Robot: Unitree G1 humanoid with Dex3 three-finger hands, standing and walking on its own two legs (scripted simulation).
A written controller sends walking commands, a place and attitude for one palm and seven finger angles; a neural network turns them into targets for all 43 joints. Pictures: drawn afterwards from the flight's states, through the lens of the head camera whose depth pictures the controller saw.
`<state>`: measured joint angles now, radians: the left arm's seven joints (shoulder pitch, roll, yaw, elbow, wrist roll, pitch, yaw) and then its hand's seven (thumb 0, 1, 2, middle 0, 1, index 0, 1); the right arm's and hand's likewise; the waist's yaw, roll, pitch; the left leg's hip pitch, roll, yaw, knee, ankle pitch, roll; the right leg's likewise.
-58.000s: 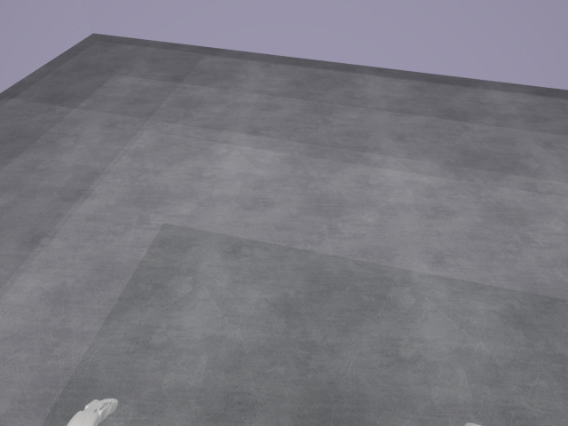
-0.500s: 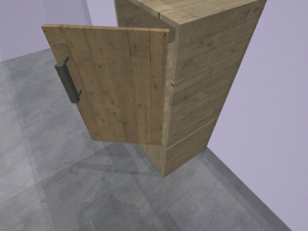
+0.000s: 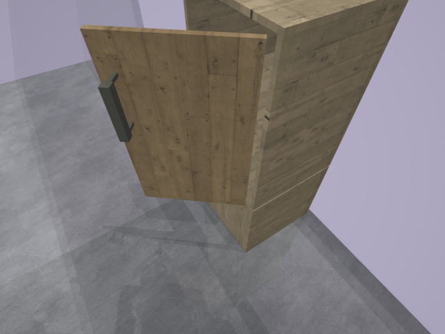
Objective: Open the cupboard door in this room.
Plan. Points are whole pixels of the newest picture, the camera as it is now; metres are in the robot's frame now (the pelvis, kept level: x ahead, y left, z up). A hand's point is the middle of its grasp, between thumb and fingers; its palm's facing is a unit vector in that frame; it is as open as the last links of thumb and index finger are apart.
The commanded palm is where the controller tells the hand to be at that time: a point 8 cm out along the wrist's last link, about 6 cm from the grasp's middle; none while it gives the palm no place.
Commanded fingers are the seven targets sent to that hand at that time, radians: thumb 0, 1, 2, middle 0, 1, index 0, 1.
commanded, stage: shuffle to correct the standing spot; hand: left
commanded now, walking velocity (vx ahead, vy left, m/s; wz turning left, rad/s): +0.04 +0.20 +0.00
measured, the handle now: (120, 108) +0.56 +0.30 +0.07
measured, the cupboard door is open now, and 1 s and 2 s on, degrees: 51 51 51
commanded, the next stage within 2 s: come to a stop and stand still in 0.58 s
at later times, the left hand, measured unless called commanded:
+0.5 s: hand out of the picture +0.04 +0.23 -0.15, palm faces +0.08 -0.95 -0.29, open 7.3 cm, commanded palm none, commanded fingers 0.00 0.90 0.90 -0.20 -0.30 -0.20 -0.30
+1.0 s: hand out of the picture +0.03 +0.33 -0.18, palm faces +0.05 -0.98 -0.20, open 7.4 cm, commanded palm none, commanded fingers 0.00 0.90 0.90 -0.20 -0.30 -0.20 -0.30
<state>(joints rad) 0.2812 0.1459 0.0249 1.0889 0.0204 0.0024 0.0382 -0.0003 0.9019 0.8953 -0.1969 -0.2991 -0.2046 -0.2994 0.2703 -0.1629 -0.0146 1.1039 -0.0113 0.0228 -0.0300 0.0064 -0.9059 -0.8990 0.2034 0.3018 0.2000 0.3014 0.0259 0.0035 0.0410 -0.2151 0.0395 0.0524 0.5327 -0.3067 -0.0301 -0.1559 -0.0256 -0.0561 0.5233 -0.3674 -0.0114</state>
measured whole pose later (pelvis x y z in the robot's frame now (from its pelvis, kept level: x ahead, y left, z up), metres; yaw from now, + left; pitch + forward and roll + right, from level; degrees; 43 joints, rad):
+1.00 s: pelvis +0.02 +0.13 +0.00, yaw +0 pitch +0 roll +0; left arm 0.27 0.23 0.06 1.02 0.03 0.06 0.02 0.00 0.91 0.90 -0.19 -0.30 -0.20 -0.30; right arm 0.19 -0.13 -0.01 0.99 -0.02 0.00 -0.04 0.00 -0.93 -0.90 0.21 0.30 0.20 0.30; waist 0.03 -0.08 0.05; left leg -0.27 0.03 0.09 0.48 -0.22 0.01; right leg -0.42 -0.02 0.01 1.07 -0.44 0.03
